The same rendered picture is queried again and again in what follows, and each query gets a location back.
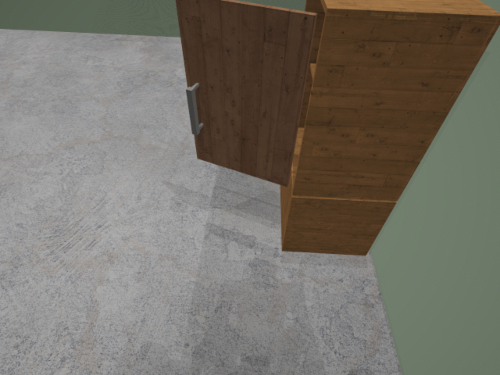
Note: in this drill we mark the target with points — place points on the cupboard door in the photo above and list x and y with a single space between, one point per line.
251 62

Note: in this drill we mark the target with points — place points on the handle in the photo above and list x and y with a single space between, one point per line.
193 112

